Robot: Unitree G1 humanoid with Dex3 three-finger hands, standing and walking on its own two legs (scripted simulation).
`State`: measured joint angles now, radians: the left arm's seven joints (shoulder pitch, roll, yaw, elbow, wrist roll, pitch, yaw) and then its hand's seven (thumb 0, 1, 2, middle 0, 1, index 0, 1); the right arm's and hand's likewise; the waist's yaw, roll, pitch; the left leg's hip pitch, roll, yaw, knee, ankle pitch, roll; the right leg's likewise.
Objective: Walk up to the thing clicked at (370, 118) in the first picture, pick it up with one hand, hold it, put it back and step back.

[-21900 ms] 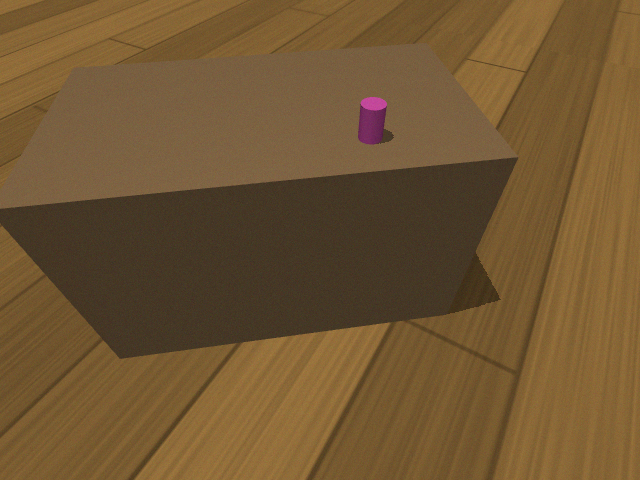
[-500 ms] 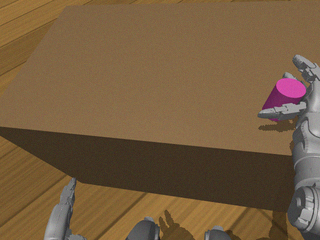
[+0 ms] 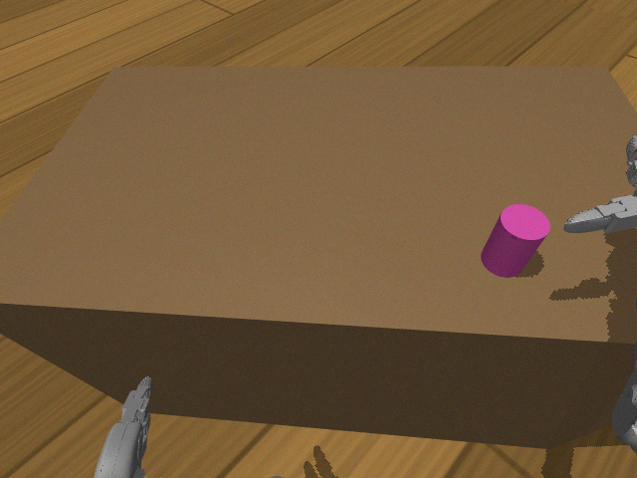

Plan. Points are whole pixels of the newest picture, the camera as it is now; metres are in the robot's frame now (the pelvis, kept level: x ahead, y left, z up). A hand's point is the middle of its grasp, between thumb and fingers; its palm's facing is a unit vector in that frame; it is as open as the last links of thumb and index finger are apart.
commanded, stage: rise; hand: right
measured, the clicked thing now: (512, 242) +0.45 -0.21 +0.02
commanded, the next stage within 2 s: sink last in 0.06 s
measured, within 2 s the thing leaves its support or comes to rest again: neither
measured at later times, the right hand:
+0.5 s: hand out of the picture +0.36 -0.35 +0.13, palm faces +0.41 +0.83 -0.37, open 17.6 cm
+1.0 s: hand out of the picture +0.16 -0.24 +0.10, palm faces +0.35 +0.86 -0.37, open 17.6 cm
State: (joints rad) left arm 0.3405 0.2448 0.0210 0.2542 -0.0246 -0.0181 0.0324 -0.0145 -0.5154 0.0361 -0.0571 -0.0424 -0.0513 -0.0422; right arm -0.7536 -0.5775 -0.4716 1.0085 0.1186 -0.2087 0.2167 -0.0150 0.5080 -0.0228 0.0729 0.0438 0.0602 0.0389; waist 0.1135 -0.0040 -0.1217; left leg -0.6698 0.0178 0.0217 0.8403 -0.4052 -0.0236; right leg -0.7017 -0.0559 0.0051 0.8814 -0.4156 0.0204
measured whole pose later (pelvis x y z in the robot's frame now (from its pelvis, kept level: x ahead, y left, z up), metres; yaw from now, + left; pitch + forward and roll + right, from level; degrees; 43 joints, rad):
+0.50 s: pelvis +0.01 -0.01 +0.03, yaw +0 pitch +7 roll +1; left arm 0.34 0.26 0.06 0.39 -0.06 0.01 0.01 -0.01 -0.52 0.06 -0.06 -0.04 -0.05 -0.04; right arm -0.32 -0.55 -0.37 0.63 0.02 -0.05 0.01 -0.01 0.57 -0.04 0.06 0.06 0.05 0.05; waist -0.01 -0.02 -0.10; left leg -0.42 0.03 0.01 0.63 -0.33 -0.03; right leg -0.44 -0.04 -0.02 0.67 -0.35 0.01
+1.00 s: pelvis -0.01 +0.01 +0.04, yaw -2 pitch -1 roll +0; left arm 0.31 0.21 0.14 0.46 -0.03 -0.03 0.08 -0.01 -0.50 0.05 -0.06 -0.05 -0.06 -0.05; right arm 0.53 -0.28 -0.22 -0.17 0.06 -0.11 -0.04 -0.02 0.58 -0.04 0.06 0.06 0.06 0.06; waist -0.06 -0.05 0.00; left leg -0.25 0.05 0.04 0.58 -0.31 -0.02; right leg -0.27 -0.02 0.01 0.57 -0.28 0.03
